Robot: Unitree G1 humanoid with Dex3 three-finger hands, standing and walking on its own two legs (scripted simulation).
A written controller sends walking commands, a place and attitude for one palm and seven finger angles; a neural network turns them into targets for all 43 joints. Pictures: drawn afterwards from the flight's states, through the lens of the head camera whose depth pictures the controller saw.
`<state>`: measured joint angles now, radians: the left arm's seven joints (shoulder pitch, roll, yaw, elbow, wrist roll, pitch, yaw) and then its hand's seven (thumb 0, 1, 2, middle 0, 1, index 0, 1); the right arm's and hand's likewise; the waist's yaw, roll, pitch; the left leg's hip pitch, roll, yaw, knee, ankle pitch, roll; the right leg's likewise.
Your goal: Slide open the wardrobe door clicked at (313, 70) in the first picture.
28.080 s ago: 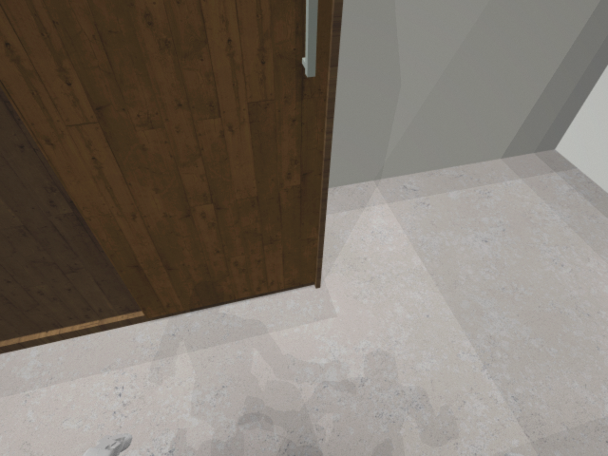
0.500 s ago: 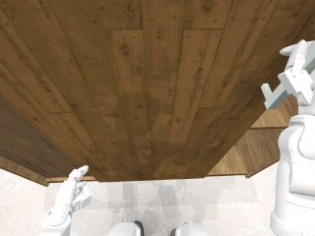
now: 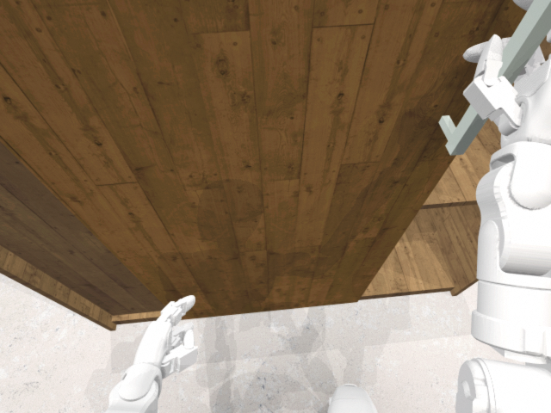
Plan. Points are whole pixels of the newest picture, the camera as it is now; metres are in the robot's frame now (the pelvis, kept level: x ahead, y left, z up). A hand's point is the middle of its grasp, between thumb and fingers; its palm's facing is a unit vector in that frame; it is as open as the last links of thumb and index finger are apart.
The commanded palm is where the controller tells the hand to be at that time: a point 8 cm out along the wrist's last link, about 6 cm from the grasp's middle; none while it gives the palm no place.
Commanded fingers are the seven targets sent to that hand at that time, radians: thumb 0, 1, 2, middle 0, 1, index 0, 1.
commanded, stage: step sideways, sliding the door along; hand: right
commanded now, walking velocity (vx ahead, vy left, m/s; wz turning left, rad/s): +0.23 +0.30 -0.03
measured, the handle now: (502, 50) +0.41 -0.26 +0.26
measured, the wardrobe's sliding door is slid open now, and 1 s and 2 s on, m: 0.36 0.47 0.47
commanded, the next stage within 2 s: stop walking and hold the door there in 0.96 s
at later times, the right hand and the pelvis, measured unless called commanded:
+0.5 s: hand (390, 90) +0.37 -0.14 +0.25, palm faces +0.23 +0.97 +0.04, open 6.7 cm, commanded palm +0.35 -0.13 +0.22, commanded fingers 0.00 -0.90 -0.90 0.45 1.40 0.45 1.40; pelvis -0.01 +0.06 +0.02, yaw -2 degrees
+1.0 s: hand (368, 91) +0.38 -0.12 +0.25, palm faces +0.50 +0.87 -0.02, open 7.1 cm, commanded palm +0.35 -0.09 +0.23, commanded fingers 0.00 -0.90 -0.90 0.45 1.40 0.45 1.40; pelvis +0.02 +0.15 +0.00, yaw -4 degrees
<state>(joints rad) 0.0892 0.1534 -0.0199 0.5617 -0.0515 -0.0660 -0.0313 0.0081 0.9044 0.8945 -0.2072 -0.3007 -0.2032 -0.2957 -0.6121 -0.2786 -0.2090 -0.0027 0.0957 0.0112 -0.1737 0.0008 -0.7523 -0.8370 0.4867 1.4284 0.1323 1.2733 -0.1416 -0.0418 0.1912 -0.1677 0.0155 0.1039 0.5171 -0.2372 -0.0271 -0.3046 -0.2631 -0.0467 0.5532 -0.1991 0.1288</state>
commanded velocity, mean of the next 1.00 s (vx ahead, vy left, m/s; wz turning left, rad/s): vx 0.03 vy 0.30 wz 0.05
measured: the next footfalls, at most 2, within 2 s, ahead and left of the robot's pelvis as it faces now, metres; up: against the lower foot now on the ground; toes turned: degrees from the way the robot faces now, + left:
right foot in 0.22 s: +0.08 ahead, -0.08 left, +0.00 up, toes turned -14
left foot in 0.72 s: +0.03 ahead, +0.29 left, +0.00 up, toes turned +4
